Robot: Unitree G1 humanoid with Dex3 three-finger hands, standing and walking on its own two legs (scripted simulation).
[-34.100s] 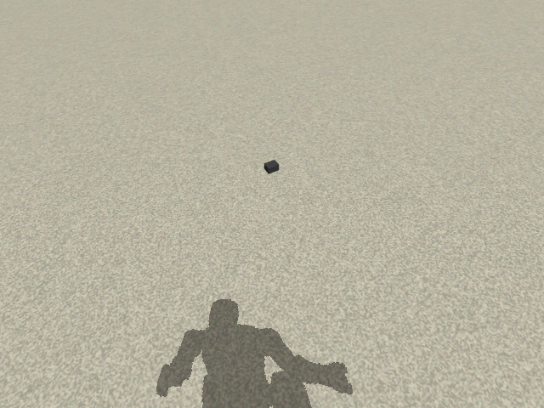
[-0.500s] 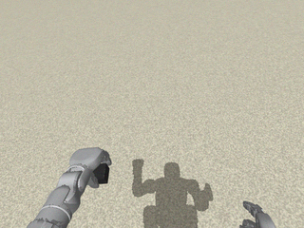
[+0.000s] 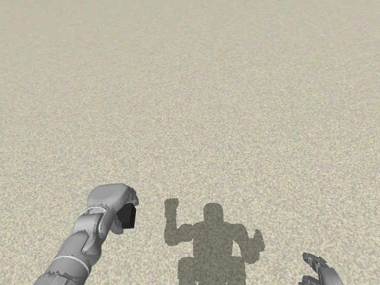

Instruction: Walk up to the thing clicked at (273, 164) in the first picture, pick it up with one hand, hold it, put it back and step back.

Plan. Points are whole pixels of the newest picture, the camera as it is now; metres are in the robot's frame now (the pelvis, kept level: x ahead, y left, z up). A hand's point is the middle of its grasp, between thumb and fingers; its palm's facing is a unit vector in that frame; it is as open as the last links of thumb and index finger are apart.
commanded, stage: hold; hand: left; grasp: from above
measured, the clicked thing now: (120, 216) +0.31 +0.22 -0.07
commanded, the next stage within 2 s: crouch in 0.04 s
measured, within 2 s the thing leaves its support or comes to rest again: neither
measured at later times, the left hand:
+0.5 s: hand (121, 229) +0.29 +0.22 -0.11, palm faces -0.46 -0.01 -0.89, open 7.8 cm
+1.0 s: hand (143, 234) +0.37 +0.24 -0.35, palm faces -0.44 +0.03 -0.90, open 7.8 cm
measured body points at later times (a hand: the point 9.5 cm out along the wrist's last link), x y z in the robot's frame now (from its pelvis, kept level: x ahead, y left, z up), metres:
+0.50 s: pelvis -0.02 +0.00 -0.02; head +0.04 +0.00 +0.42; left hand +0.31 +0.22 -0.05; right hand +0.13 -0.26 -0.14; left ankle +0.01 +0.12 -0.74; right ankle +0.01 -0.11 -0.74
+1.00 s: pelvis -0.07 +0.01 -0.23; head +0.11 +0.03 +0.18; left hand +0.39 +0.23 -0.30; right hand -0.03 -0.26 -0.36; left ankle +0.01 +0.12 -0.74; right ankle +0.01 -0.11 -0.74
